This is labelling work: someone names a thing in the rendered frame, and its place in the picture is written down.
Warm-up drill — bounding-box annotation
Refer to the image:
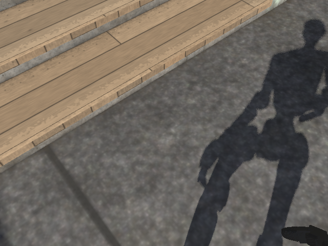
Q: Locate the robot right hand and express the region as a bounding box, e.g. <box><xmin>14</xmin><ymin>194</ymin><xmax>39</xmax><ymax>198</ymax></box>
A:
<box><xmin>281</xmin><ymin>225</ymin><xmax>328</xmax><ymax>246</ymax></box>

